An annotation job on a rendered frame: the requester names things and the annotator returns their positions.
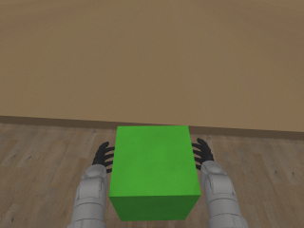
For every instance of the robot right forearm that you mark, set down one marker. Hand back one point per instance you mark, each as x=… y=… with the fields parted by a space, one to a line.
x=221 y=198

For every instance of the carton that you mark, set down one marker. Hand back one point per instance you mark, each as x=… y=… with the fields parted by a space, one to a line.
x=154 y=174

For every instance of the robot left forearm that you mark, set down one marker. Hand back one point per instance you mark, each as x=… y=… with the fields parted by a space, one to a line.
x=90 y=199

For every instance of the robot right hand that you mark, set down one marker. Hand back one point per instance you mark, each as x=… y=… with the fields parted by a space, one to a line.
x=204 y=153

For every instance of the robot left hand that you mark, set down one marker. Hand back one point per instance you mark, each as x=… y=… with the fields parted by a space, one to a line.
x=100 y=156

